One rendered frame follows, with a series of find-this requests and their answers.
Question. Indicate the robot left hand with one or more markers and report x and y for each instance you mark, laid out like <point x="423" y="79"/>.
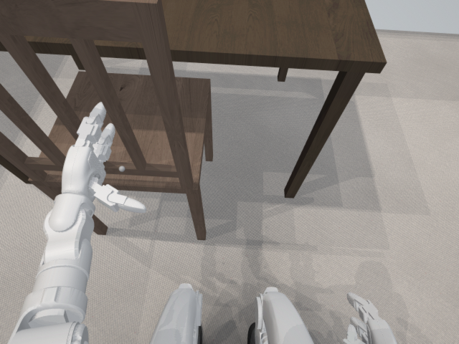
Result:
<point x="85" y="159"/>

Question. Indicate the robot right thigh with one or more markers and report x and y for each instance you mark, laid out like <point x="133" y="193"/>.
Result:
<point x="275" y="314"/>

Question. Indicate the robot right hand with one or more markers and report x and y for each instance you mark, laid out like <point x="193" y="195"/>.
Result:
<point x="375" y="331"/>

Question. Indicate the chair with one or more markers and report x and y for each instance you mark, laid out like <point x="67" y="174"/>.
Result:
<point x="162" y="122"/>

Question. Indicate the robot left forearm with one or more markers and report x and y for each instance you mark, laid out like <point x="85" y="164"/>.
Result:
<point x="58" y="295"/>

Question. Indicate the left robot upper arm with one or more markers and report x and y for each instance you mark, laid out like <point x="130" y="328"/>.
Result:
<point x="63" y="333"/>

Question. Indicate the table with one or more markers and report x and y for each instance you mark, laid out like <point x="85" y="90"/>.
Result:
<point x="334" y="35"/>

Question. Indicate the right robot shin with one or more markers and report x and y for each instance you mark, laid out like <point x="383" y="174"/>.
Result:
<point x="262" y="338"/>

